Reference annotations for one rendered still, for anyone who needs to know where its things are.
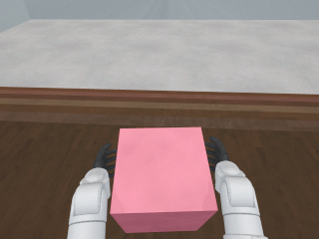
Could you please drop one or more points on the robot right forearm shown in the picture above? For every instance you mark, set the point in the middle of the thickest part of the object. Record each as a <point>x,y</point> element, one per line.
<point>238,203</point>

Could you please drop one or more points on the carton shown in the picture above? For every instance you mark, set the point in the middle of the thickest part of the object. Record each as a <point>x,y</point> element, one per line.
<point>162,180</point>

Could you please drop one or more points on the robot left forearm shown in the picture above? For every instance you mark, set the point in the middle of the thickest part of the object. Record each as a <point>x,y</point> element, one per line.
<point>89,208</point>

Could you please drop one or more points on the right robot hand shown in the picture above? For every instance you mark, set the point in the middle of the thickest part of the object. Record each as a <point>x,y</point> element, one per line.
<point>219,153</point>

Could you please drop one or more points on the left robot hand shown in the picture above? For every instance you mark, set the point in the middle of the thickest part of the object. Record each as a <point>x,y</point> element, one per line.
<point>102,160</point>

